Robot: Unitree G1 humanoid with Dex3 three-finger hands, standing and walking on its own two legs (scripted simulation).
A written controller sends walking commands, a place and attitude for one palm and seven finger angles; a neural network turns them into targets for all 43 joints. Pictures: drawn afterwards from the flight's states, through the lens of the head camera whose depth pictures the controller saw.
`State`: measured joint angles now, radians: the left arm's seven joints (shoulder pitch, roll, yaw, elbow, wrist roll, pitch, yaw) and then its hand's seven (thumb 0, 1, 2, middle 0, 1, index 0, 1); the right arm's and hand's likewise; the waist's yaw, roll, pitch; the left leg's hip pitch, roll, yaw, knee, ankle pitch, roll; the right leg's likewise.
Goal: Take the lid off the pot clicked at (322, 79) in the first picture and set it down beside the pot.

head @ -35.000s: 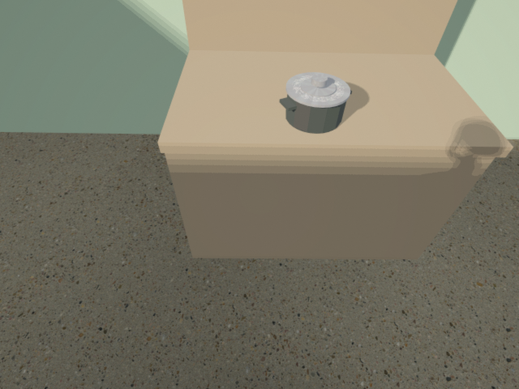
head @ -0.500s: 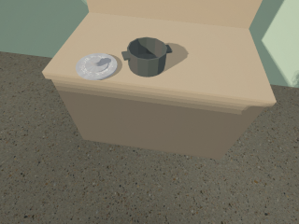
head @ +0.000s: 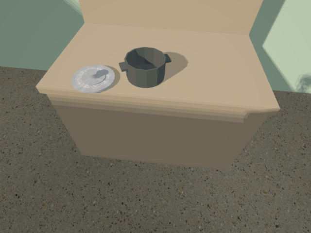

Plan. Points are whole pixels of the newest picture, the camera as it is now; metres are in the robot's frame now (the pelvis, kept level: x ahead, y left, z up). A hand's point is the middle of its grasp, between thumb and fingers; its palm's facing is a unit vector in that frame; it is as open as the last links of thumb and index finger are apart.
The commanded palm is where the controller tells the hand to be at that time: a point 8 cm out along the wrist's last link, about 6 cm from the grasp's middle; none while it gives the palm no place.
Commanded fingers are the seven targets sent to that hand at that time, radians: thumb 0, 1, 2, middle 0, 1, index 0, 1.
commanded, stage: let the arm hang, fingers relaxed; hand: left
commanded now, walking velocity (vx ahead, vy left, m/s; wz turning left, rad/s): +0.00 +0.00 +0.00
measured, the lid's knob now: (92, 73) +0.72 +0.30 -0.04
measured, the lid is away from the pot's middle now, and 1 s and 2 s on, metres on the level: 0.23 0.23 0.23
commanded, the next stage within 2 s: look to check the result in 1.02 s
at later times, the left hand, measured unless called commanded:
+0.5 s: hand out of the picture +0.01 +0.17 -0.18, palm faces +0.03 -0.98 -0.20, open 7.3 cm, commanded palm none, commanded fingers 0.00 0.90 0.90 -0.20 -0.30 -0.20 -0.30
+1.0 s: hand out of the picture -0.01 +0.17 -0.18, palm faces +0.02 -0.98 -0.19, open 7.3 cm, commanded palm none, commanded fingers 0.00 0.90 0.90 -0.20 -0.30 -0.20 -0.30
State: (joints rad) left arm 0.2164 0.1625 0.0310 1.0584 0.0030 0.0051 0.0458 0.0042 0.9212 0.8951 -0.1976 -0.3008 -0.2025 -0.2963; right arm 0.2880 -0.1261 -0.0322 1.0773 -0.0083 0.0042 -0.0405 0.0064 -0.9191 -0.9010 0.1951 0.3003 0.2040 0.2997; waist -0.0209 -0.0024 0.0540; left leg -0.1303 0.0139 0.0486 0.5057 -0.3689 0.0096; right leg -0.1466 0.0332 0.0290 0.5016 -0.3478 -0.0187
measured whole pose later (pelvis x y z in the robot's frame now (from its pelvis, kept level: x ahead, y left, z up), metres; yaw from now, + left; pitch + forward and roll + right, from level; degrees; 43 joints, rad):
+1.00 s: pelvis -0.01 +0.00 +0.00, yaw -1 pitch +0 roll +0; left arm 0.27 0.14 0.03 1.11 0.01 0.00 0.05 0.01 0.92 0.90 -0.20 -0.30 -0.20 -0.30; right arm 0.30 -0.10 -0.03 1.10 0.00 0.00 -0.04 0.01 -0.91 -0.90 0.19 0.30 0.20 0.30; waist -0.02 -0.01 0.06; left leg -0.13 0.02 0.07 0.48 -0.34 0.01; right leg -0.15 0.04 0.04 0.47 -0.31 -0.02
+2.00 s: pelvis -0.02 +0.00 +0.00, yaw -1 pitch +0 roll +0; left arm 0.27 0.14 0.03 1.11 0.01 0.00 0.05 0.01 0.92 0.90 -0.20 -0.30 -0.20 -0.30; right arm 0.29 -0.10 -0.03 1.11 0.00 -0.01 -0.05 0.01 -0.91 -0.90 0.19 0.30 0.20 0.30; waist -0.01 -0.01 0.07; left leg -0.13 0.01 0.06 0.46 -0.32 0.01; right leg -0.15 0.03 0.04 0.46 -0.30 -0.02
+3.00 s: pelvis -0.02 +0.00 +0.00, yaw -1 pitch -1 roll +0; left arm 0.28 0.13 0.03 1.11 0.01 0.00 0.05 0.01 0.92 0.90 -0.20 -0.30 -0.20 -0.30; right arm 0.30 -0.10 -0.03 1.12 0.00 -0.01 -0.05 0.00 -0.91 -0.90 0.19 0.30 0.20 0.30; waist -0.01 -0.01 0.06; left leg -0.13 0.02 0.06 0.46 -0.32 0.01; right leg -0.15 0.03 0.04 0.46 -0.30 -0.02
